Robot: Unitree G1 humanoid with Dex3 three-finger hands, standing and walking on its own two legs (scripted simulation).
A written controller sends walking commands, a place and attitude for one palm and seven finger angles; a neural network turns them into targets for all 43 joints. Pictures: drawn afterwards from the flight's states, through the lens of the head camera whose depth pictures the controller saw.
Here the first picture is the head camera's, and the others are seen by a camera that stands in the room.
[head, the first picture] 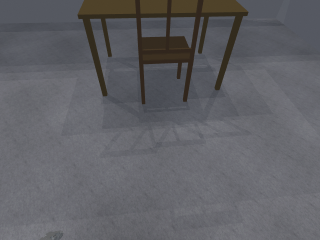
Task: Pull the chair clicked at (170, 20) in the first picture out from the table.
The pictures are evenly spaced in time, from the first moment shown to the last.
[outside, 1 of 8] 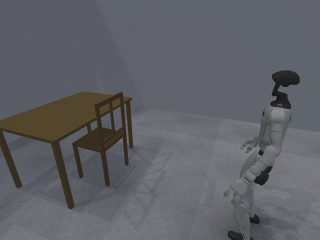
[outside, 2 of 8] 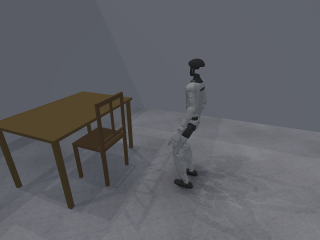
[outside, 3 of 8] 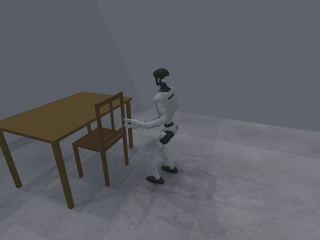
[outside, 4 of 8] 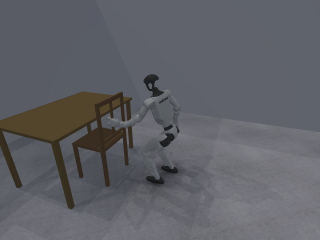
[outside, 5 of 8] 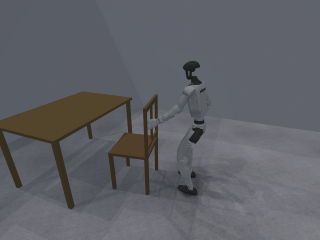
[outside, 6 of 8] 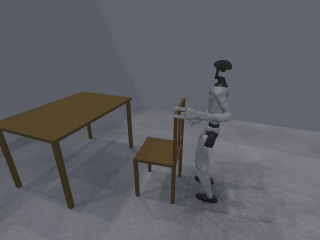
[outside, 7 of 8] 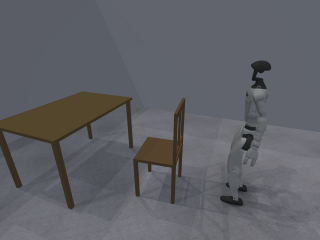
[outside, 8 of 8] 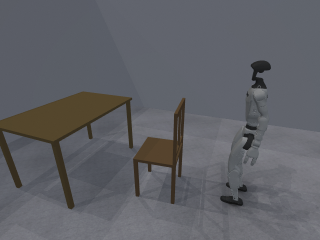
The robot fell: no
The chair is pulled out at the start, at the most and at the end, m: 0.00 0.70 0.70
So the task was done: yes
